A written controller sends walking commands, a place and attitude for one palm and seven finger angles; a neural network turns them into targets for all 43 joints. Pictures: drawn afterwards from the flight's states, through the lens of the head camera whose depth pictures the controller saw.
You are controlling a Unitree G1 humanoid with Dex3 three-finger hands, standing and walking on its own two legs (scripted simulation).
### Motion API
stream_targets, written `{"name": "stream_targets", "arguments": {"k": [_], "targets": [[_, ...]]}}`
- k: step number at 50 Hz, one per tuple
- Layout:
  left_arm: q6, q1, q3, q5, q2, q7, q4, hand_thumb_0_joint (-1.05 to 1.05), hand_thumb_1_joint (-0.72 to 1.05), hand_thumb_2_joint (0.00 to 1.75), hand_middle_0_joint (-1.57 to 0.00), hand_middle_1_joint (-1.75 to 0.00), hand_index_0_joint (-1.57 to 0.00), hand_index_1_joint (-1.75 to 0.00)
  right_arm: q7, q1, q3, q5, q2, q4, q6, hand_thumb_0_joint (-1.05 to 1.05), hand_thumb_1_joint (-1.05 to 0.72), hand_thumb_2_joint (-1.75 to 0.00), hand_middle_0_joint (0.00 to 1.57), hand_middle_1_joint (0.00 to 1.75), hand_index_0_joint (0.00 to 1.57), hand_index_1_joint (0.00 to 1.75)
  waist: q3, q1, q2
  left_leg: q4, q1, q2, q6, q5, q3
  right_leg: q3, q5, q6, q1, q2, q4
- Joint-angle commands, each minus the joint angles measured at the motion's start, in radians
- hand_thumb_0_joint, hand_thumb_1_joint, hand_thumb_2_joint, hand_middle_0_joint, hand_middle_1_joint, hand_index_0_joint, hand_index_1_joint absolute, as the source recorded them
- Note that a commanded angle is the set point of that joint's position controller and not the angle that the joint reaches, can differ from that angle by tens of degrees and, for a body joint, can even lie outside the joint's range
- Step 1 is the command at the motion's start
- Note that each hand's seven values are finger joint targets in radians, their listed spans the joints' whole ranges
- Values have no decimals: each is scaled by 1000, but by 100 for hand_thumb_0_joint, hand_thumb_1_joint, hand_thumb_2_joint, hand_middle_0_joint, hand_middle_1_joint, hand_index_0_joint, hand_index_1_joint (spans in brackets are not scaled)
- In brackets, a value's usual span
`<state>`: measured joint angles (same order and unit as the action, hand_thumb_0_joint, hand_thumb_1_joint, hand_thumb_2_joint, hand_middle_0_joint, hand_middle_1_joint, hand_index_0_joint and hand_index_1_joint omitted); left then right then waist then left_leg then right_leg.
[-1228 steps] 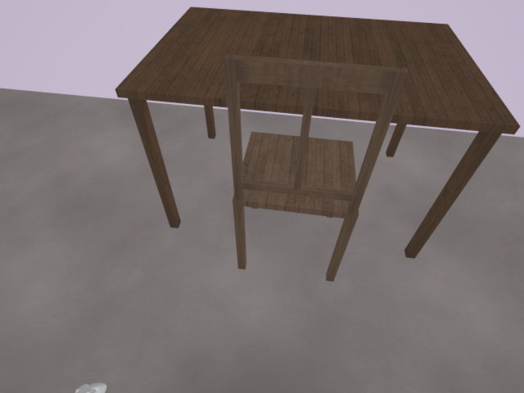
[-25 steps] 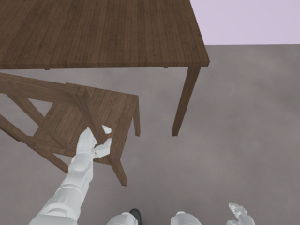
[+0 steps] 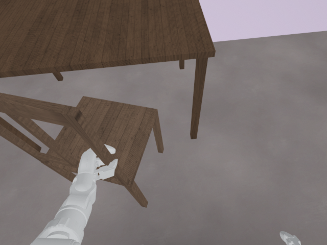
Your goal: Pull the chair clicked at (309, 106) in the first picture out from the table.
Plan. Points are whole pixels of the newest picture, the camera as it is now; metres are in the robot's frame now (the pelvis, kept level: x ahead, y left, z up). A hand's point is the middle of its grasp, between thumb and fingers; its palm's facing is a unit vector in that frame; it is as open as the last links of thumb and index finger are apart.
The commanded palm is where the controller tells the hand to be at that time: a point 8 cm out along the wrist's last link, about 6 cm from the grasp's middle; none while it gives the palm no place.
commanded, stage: step backward, pulling the chair out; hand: left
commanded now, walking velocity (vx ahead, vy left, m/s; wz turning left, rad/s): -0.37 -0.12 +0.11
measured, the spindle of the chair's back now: (50, 143) +0.41 +0.36 -0.06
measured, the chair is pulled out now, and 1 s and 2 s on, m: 0.20 0.35 0.46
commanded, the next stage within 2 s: stop walking, hand still on the chair in 1.30 s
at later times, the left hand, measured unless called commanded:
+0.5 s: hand (108, 202) +0.23 +0.15 -0.06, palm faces +0.05 -0.94 -0.33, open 6.1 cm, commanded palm +0.21 +0.21 -0.06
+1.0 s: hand out of the picture +0.13 +0.16 -0.06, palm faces -0.01 -0.95 -0.31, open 6.3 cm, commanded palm +0.10 +0.21 -0.06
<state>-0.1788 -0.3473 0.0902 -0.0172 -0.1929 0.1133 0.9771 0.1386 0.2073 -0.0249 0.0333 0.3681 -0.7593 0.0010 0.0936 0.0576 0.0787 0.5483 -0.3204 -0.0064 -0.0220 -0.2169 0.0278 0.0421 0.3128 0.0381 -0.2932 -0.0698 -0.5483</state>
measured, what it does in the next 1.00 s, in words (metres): walks backwards: left foot, then left foot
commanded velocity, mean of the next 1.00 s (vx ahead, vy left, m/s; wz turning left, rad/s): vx -0.38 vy -0.04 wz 0.06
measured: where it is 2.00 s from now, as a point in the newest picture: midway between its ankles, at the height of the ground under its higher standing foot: outside the picture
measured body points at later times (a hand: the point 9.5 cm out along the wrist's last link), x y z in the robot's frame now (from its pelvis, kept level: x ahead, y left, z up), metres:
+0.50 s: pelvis -0.10 +0.00 +0.01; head -0.02 -0.04 +0.45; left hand +0.22 +0.20 -0.04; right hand +0.01 -0.27 -0.14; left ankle -0.15 +0.16 -0.70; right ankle -0.04 -0.11 -0.73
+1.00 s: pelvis -0.21 +0.02 -0.01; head -0.14 -0.01 +0.44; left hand +0.13 +0.21 -0.04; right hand -0.10 -0.24 -0.14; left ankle -0.25 +0.15 -0.74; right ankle -0.08 -0.09 -0.73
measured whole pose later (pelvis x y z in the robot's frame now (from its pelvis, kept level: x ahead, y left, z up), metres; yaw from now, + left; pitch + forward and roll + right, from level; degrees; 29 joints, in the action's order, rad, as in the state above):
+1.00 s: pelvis -0.21 +0.02 -0.01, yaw +3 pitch +4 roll +1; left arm -0.14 -0.40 0.00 -0.03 -0.17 0.12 0.90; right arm 0.10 0.19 0.02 0.02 0.28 -0.70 -0.04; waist 0.10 0.09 0.06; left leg 0.55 -0.28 0.00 -0.01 -0.33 -0.01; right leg 0.07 0.03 -0.01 -0.50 -0.05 -0.46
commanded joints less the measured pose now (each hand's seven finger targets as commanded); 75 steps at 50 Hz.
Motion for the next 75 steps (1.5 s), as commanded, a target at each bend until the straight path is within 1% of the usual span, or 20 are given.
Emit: {"name": "stream_targets", "arguments": {"k": [1, 5, 10, 14, 17, 23, 26, 27, 29, 33, 36, 39, 47, 48, 50, 51, 57, 62, 65, 75], "targets": [[-49, -307, -51, 16, -135, 1, -159, 0, 90, 90, -50, -145, -50, -145, -17, 71, -32, 3, 59, 120, 0, 0, -90, -90, 20, 30, 20, 30, -433, -15, -42, -17, 438, 195, 86, 983, 103, -23, -336, -31, -11, -3, -72], [-48, -239, -50, 8, -118, -7, -227, 0, 90, 90, -50, -145, -50, -145, -51, 34, -25, -35, 29, 157, -6, 0, -90, -90, 20, 30, 20, 30, -424, -23, 210, -62, 497, 273, 130, 1155, 190, -31, 112, -49, -141, 42, -166], [-45, -144, -11, 22, -157, -7, -294, 0, 90, 90, -50, -145, -50, -145, -67, 0, -21, -13, 15, 211, -10, 0, -90, -90, 20, 30, 20, 30, -411, -30, 133, -22, 312, 234, 106, 743, 125, -33, -196, -48, 82, 35, 98], [-21, -138, 61, 35, -268, 2, -248, 0, 90, 90, -50, -145, -50, -145, -42, -49, -28, 16, 16, 224, -7, 0, -90, -90, 20, 30, 20, 30, -431, -61, -264, 460, -103, -8, -23, -356, 53, -304, -902, -236, 252, -359, 167], [-16, -183, 42, 5, -221, 11, -235, 0, 90, 90, -50, -145, -50, -145, -36, -75, 12, -16, -16, 193, 7, 0, -90, -90, 20, 30, 20, 30, -419, -40, -128, 459, -125, 23, -32, -294, 89, -192, -864, -226, 252, -315, 113], [-4, -239, -5, 9, -176, 33, -176, 0, 90, 90, -50, -145, -50, -145, -2, -3, 15, -11, 2, 131, -9, 0, -90, -90, 20, 30, 20, 30, -395, -33, -231, 95, -16, 23, -25, -220, 8, -130, -812, -173, 267, -268, 126], [-6, -286, -69, 22, -134, 20, -215, 0, 90, 90, -50, -145, -50, -145, 14, 14, 5, -11, 30, 135, -24, 0, -90, -90, 20, 30, 20, 30, -395, -10, -154, -213, 150, 114, 5, 266, 32, -20, -635, -66, 170, -136, -8], [-10, -301, -86, 27, -119, 15, -249, 0, 90, 90, -50, -145, -50, -145, 13, -9, -12, -11, 67, 166, -32, 0, -90, -90, 20, 30, 20, 30, -378, -21, 9, -171, 211, 233, 57, 528, 167, 13, -433, -26, 42, -40, -67], [-21, -304, -140, 35, -27, -8, -267, 0, 90, 90, -50, -145, -50, -145, -29, 29, -18, -9, 26, 181, -43, 0, -90, -90, 20, 30, 20, 30, -398, -28, 51, -147, 317, 307, 118, 707, 136, -2, -22, -30, -62, 42, -125], [-36, -266, -103, 12, -68, -20, -346, 0, 90, 90, -50, -145, -50, -145, -48, 9, -21, -29, -5, 196, -35, 0, -90, -90, 20, 30, 20, 30, -398, -10, 201, -50, 359, 275, 88, 919, 73, -15, -176, -43, -27, 40, -92], [-45, -253, -75, 10, -99, -16, -338, 0, 90, 90, -50, -145, -50, -145, -57, -8, -21, -15, -10, 212, -33, 0, -90, -90, 20, 30, 20, 30, -357, -22, 52, 22, 150, 230, 40, 575, 27, -54, -511, -67, 165, -5, 55], [-36, -197, -8, 21, -184, -9, -231, 0, 90, 90, -50, -145, -50, -145, -37, -18, -35, 8, -5, 207, -23, 0, -90, -90, 20, 30, 20, 30, -467, -49, -325, 451, -54, 11, -23, -386, 13, -273, -729, -203, 227, -302, 200], [-18, -141, -41, 21, -121, 4, -203, 0, 90, 90, -50, -145, -50, -145, -19, 9, 12, -15, -1, 150, -9, 0, -90, -90, 20, 30, 20, 30, -378, -29, -208, -35, 91, 15, -6, -194, -57, -114, -255, -121, 94, -165, 235], [-21, -167, -58, 25, -116, 0, -232, 0, 90, 90, -50, -145, -50, -145, -16, 40, 11, -15, 9, 149, -13, 0, -90, -90, 20, 30, 20, 30, -370, -12, -195, -183, 126, 47, 10, -112, -36, -83, -205, -85, 69, -136, 186], [-33, -230, -95, 28, -86, -3, -299, 0, 90, 90, -50, -145, -50, -145, -9, 9, -4, -19, 55, 187, -20, 0, -90, -90, 20, 30, 20, 30, -312, -20, 136, -263, 91, 314, 131, 256, 272, 6, -128, -15, -53, 51, -124], [-24, -256, -109, 32, -71, -5, -300, 0, 90, 90, -50, -145, -50, -145, -12, -4, 2, -20, 20, 191, -22, 0, -90, -90, 20, 30, 20, 30, -317, -28, 119, -245, 136, 374, 161, 482, 266, -16, 23, -27, -102, 72, -259], [-8, -312, -108, 17, -71, -14, -254, 0, 90, 90, -50, -145, -50, -145, -62, 55, -27, -20, 11, 145, 16, 0, -90, -90, 20, 30, 20, 30, -311, -23, 96, -50, 549, 309, 122, 949, 114, -17, 50, -46, -268, 61, -158], [-45, -289, -47, -2, -150, -17, -172, 0, 90, 90, -50, -145, -50, -145, -63, 49, -21, -21, 17, 140, 12, 0, -90, -90, 20, 30, 20, 30, -338, -26, 129, 12, 322, 260, 75, 673, 90, -43, -293, -61, 99, 30, 194], [-43, -267, -11, 23, -202, -19, -121, 0, 90, 90, -50, -145, -50, -145, -36, 4, -16, 7, -14, 171, 14, 0, -90, -90, 20, 30, 20, 30, -361, -47, -247, 336, -81, 35, -28, -323, 3, -294, -1054, -215, 325, -316, 156], [4, -340, 25, 39, -191, 18, -354, 0, 90, 90, -50, -145, -50, -145, -11, -32, 5, -12, -21, 202, 27, 0, -90, -90, 20, 30, 20, 30, -441, -46, -228, 202, 4, 17, -16, -247, -41, -174, -758, -187, 370, -278, 119]]}}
